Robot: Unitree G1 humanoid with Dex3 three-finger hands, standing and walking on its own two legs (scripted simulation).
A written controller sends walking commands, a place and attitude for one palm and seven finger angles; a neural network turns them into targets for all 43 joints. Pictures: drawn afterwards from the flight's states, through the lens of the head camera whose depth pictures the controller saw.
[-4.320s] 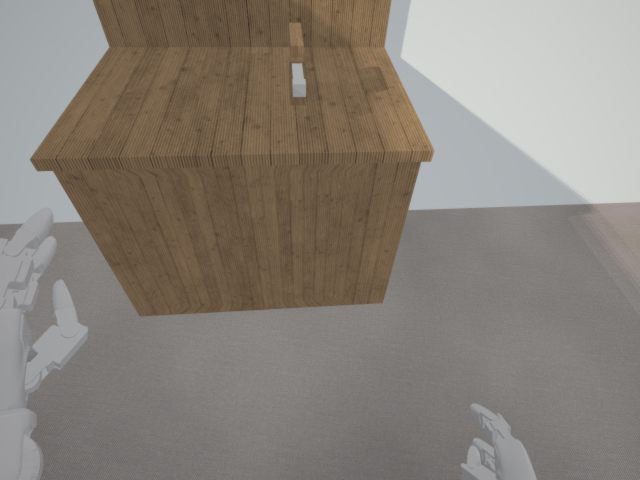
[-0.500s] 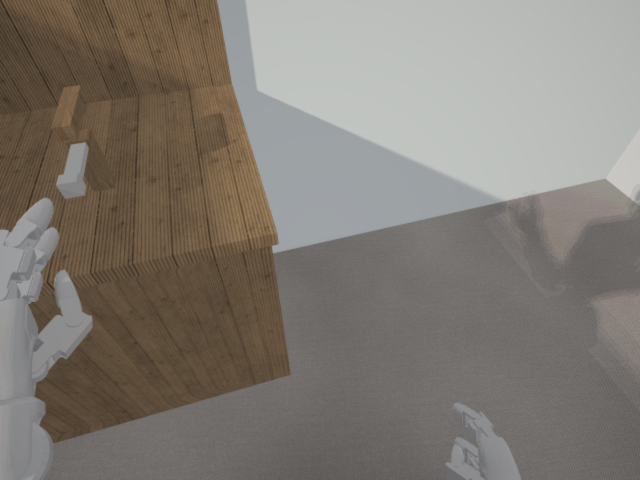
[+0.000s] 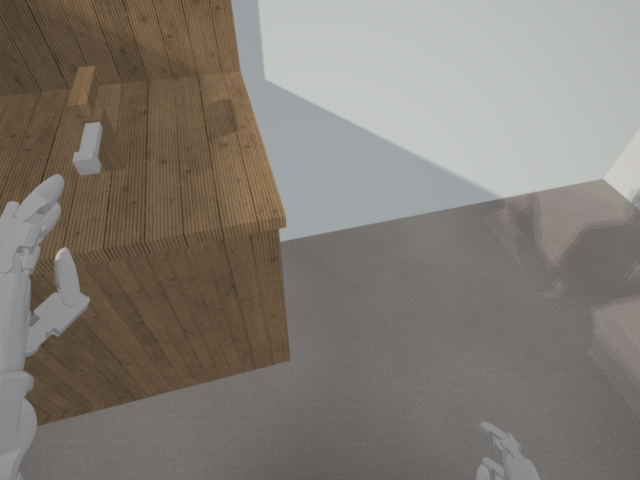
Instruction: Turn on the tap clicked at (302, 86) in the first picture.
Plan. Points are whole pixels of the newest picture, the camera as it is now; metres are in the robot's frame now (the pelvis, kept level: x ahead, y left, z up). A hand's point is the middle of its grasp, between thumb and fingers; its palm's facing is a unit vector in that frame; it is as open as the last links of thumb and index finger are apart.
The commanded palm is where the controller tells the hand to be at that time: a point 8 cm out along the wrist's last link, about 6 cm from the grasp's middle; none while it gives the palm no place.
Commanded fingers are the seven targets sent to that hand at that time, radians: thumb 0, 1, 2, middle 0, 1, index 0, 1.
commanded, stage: look again from close up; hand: left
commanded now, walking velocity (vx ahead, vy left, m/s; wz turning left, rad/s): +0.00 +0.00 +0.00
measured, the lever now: (86, 162) +0.51 +0.43 +0.09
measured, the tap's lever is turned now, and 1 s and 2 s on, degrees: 0 0 0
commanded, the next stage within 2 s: shuffle to correct the standing spot in 0.28 s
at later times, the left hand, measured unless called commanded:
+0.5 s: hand (69, 238) +0.29 +0.29 +0.18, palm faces +0.42 -0.85 -0.33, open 7.4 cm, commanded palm +0.22 +0.32 +0.18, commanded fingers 0.00 0.90 0.90 -0.20 -0.30 -0.20 -0.30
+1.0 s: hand (80, 207) +0.34 +0.31 +0.17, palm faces +0.37 -0.84 -0.40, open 7.4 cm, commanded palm +0.28 +0.35 +0.18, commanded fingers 0.00 0.90 0.90 -0.20 -0.30 -0.20 -0.30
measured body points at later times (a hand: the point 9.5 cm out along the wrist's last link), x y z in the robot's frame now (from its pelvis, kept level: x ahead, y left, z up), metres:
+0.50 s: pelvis +0.06 +0.04 +0.00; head +0.10 +0.08 +0.45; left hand +0.26 +0.33 +0.20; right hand +0.23 -0.17 -0.07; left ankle +0.06 +0.11 -0.73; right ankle +0.04 -0.10 -0.73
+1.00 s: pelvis +0.12 +0.07 -0.02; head +0.14 +0.09 +0.43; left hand +0.32 +0.35 +0.19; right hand +0.29 -0.17 -0.09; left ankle +0.07 +0.12 -0.71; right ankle +0.04 -0.10 -0.73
